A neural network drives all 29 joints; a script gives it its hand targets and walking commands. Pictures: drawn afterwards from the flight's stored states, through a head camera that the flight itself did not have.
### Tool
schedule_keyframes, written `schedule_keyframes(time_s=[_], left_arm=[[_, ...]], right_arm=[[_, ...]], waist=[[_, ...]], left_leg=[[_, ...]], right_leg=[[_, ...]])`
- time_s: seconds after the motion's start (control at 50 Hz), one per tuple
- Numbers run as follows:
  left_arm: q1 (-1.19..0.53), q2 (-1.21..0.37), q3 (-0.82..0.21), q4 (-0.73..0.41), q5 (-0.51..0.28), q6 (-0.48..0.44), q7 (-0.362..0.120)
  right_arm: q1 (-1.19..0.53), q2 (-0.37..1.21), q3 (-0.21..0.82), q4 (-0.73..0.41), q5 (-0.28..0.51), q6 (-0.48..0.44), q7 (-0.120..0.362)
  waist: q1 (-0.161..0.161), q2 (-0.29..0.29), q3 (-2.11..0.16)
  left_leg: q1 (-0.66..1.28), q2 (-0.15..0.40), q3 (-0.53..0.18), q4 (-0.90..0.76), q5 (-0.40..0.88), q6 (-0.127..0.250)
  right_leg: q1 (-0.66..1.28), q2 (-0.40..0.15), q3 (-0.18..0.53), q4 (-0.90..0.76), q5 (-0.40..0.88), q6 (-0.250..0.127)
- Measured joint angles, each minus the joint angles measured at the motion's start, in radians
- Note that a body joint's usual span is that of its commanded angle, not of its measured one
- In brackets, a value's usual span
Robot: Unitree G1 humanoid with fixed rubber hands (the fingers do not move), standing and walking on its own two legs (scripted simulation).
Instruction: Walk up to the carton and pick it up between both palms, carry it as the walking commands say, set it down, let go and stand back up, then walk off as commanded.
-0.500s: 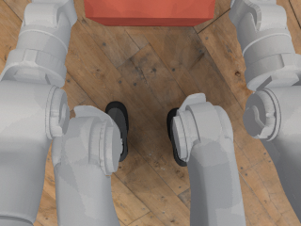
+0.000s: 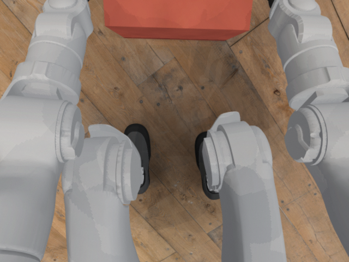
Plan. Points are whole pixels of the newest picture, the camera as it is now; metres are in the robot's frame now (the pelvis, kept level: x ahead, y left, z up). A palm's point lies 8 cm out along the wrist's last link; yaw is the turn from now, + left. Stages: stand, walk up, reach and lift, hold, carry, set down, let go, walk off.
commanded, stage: set down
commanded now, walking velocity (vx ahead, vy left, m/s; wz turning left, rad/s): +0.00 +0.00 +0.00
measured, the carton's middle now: out of the picture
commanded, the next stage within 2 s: none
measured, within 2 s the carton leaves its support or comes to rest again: neither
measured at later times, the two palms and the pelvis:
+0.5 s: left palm out of the picture +0.54 +0.15 -0.18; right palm out of the picture +0.52 -0.19 -0.18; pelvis -0.01 +0.00 +0.00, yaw +0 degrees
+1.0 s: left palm out of the picture +0.55 +0.18 -0.18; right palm out of the picture +0.53 -0.20 -0.18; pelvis +0.00 +0.01 +0.00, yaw -2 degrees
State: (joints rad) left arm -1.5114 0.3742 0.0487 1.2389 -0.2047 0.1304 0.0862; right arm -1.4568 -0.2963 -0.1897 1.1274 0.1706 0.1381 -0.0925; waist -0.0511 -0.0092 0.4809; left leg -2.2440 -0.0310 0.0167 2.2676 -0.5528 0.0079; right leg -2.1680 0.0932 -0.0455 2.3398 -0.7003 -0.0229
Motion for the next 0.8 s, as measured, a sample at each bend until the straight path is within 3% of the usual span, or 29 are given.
schedule_keyframes(time_s=[0.5,0.8], left_arm=[[-0.039,0.009,0.046,0.039,0.044,-0.02,-0.03],[-0.026,0.019,0.046,0.004,0.01,-0.079,-0.002]], right_arm=[[-0.034,-0.012,0.001,0.035,-0.018,-0.033,0.021],[-0.017,-0.026,0.091,0.042,0.038,-0.08,0.0]], waist=[[-0.002,-0.004,0.039],[0.018,-0.012,-0.004]], left_leg=[[0.013,0.005,0.005,-0.001,0.012,0.001],[-0.023,0.03,0.003,-0.006,0.011,0.013]], right_leg=[[0.01,-0.009,0.0,0.001,0.014,0.0],[-0.035,-0.029,-0.021,-0.023,0.039,-0.012]])
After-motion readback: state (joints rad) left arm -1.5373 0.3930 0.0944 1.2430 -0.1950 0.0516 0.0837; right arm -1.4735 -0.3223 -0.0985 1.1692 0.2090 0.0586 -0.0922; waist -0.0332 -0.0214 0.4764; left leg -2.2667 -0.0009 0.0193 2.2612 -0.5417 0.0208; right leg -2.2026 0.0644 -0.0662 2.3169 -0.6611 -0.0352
